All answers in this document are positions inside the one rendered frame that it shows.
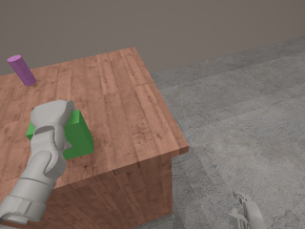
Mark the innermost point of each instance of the robot right hand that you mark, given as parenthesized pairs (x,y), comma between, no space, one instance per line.
(239,218)

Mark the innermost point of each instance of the left robot forearm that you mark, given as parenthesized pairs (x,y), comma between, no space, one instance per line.
(27,200)

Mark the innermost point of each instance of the right robot forearm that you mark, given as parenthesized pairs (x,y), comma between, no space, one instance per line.
(257,224)

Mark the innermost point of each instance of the robot left hand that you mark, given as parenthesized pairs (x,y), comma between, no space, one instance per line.
(57,112)

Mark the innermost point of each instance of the sponge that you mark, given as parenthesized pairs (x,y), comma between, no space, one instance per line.
(77,134)

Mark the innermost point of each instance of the table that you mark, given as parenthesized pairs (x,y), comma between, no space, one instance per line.
(128,179)

